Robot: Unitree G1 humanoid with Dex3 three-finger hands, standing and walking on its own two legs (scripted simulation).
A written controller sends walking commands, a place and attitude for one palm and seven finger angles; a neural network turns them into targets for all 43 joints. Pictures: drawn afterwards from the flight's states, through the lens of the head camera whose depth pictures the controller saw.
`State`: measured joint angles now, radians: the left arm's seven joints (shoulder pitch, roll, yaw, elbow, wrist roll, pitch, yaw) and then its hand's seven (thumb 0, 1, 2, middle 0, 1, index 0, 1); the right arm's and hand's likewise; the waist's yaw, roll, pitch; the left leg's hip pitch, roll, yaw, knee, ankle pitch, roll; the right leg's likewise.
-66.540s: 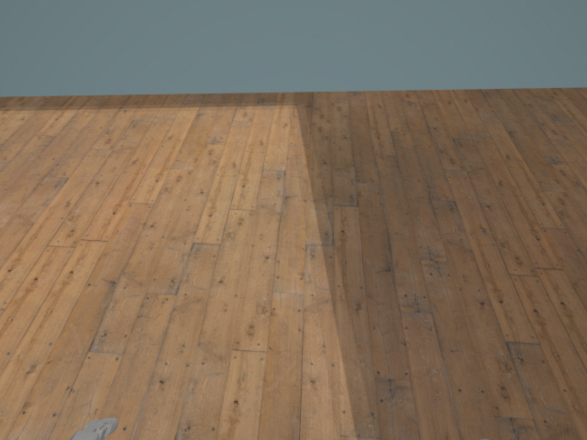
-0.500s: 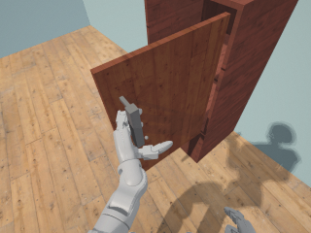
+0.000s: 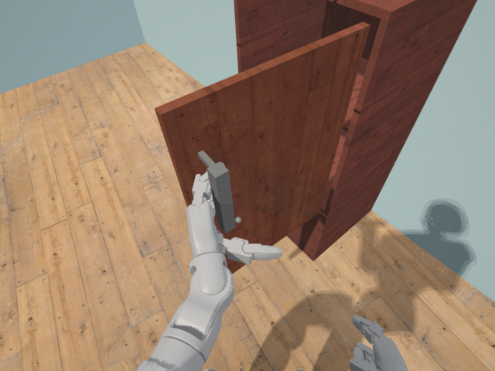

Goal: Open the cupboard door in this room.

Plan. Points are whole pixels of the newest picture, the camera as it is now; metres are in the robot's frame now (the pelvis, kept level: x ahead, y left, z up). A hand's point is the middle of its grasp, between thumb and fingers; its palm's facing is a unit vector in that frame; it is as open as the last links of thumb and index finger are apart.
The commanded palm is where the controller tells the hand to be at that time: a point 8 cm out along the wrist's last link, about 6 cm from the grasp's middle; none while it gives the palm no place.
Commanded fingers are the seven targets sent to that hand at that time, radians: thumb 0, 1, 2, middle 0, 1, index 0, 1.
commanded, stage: slide the hand sideways off the handle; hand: left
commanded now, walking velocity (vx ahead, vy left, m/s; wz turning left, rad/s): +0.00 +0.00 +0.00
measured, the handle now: (216, 193) +0.39 +0.08 +0.07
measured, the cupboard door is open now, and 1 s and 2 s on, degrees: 87 90 90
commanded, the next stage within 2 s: draw the hand back to the body in 1.14 s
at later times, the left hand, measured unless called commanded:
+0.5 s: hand (226, 253) +0.28 +0.05 +0.07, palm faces -0.12 -0.99 -0.01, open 16.3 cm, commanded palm +0.26 +0.11 +0.06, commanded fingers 0.00 -0.50 0.30 -0.15 -0.30 -0.15 -0.30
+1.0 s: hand (184, 272) +0.25 +0.11 +0.06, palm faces -0.04 -1.00 +0.00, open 16.2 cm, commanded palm +0.22 +0.16 +0.06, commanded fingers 0.00 -0.50 0.30 -0.15 -0.30 -0.15 -0.30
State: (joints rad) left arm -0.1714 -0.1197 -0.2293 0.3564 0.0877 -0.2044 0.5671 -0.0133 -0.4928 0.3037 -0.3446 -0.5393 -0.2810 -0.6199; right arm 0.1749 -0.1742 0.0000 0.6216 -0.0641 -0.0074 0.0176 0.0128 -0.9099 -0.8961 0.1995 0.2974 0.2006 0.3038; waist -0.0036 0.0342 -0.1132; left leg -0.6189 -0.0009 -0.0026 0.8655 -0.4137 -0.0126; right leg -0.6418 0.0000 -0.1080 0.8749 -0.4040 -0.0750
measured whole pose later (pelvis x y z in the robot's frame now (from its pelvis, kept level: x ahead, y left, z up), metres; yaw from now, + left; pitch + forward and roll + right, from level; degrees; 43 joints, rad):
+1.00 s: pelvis +0.02 +0.02 +0.00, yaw -1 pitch +9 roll +0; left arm 0.38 0.08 -0.15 -0.15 -0.06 -0.25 0.02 -0.01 -0.49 0.30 -0.17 -0.31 -0.18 -0.31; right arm 0.24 -0.20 0.03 0.46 0.00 -0.07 -0.01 0.01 -0.91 -0.90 0.20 0.30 0.20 0.30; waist 0.02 0.02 -0.10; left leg -0.58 0.00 0.02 0.89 -0.47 0.01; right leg -0.60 0.00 -0.08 0.89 -0.45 -0.05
